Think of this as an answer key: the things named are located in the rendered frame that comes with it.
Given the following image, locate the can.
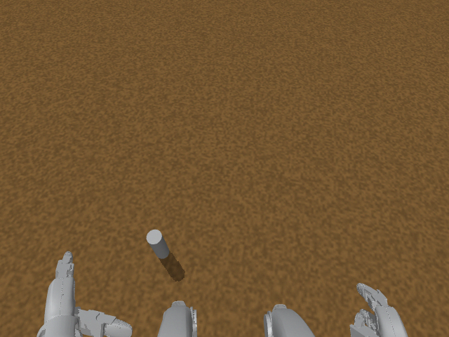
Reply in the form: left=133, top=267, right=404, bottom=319
left=147, top=230, right=169, bottom=259

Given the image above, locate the left robot hand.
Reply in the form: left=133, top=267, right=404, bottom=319
left=44, top=251, right=133, bottom=337

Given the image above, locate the right robot hand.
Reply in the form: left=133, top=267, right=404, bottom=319
left=349, top=283, right=408, bottom=337

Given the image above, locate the left robot arm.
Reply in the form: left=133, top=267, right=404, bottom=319
left=36, top=315, right=83, bottom=337

